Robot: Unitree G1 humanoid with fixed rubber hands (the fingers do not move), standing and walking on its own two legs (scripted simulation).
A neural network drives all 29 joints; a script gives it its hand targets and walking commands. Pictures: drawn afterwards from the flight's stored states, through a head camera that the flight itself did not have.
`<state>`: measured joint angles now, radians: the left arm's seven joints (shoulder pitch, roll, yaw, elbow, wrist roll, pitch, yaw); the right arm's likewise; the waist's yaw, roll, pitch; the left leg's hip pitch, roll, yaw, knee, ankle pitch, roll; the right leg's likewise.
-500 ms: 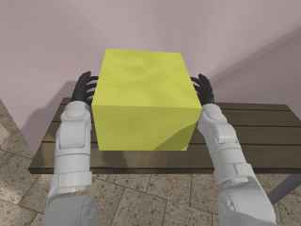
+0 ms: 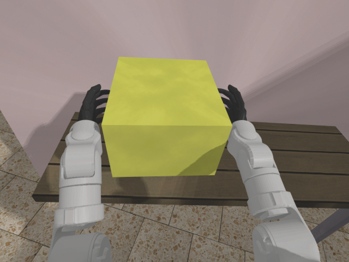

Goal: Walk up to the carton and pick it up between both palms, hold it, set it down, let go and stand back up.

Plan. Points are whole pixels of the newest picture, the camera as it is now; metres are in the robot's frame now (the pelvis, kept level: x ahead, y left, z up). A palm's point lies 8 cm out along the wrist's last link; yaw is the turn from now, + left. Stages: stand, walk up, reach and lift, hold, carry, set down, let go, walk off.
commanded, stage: hold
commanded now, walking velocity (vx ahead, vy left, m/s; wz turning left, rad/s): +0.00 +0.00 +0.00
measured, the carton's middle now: (164, 112) +0.41 +0.02 +0.16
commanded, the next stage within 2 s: none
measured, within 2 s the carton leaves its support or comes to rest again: neither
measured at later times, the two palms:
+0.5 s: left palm (92, 122) +0.35 +0.17 +0.17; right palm (240, 123) +0.35 -0.15 +0.18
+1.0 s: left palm (91, 122) +0.35 +0.17 +0.17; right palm (238, 124) +0.35 -0.15 +0.17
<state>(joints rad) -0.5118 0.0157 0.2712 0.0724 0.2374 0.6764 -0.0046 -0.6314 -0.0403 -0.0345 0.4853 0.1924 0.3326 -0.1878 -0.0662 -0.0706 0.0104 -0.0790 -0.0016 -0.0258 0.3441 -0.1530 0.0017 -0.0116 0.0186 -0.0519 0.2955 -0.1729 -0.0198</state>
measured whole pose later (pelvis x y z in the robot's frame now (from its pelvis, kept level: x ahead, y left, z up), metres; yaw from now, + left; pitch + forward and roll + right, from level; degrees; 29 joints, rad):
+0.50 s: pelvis +0.01 +0.00 +0.00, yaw +0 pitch -8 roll -1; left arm -0.46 0.00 0.26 -0.02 0.25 0.70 -0.02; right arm -0.57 -0.05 0.00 0.38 0.21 0.36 -0.21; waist -0.08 -0.05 0.03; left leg -0.04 0.00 -0.02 0.35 -0.17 0.00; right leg 0.03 0.02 -0.05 0.29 -0.18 -0.02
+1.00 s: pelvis +0.00 +0.00 +0.00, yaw +0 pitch -7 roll -1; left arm -0.51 0.02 0.28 0.06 0.25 0.67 -0.04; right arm -0.60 -0.03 -0.03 0.45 0.18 0.32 -0.20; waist -0.07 -0.07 0.03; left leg -0.06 0.00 -0.03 0.35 -0.15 0.00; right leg 0.01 0.02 -0.06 0.30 -0.17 -0.03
